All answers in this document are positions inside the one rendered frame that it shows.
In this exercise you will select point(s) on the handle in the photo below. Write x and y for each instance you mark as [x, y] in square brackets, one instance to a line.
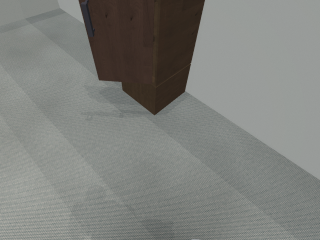
[87, 18]

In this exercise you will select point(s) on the cupboard door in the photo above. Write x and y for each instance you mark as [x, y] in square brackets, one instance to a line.
[122, 46]

